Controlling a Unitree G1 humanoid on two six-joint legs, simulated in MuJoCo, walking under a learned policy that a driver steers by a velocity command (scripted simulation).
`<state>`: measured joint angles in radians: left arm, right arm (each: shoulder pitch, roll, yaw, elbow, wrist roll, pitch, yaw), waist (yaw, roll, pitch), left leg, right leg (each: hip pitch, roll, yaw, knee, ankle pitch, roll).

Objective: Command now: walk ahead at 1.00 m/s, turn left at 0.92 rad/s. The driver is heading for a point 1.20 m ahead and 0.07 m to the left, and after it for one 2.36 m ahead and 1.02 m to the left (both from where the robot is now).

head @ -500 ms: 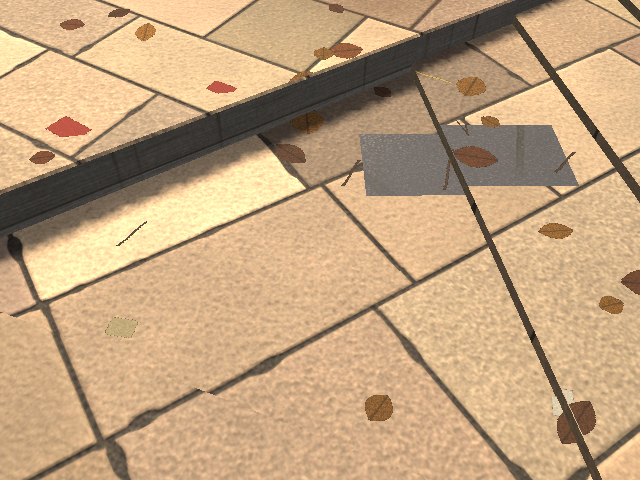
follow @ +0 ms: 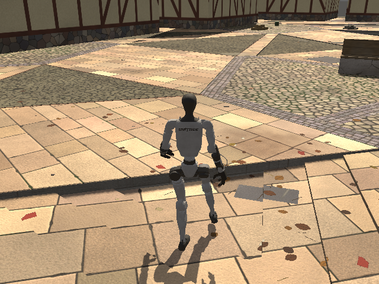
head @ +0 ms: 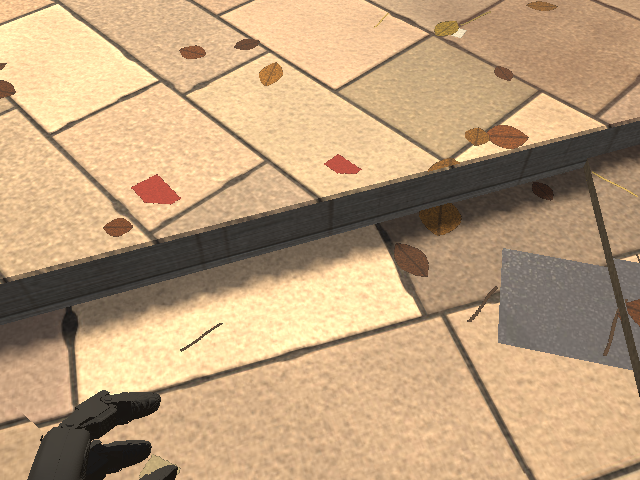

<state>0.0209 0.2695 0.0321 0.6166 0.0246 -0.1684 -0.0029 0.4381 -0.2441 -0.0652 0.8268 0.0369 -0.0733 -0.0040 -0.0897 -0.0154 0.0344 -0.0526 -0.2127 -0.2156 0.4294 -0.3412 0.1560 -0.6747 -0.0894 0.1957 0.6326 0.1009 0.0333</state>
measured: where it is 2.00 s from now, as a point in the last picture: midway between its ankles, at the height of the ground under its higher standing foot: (185, 100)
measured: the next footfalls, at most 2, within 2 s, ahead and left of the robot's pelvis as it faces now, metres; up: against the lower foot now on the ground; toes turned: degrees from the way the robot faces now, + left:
right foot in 0.14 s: +0.37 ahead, -0.18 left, -0.04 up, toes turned +16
left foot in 0.62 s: +0.70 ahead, +0.17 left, -0.04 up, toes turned +29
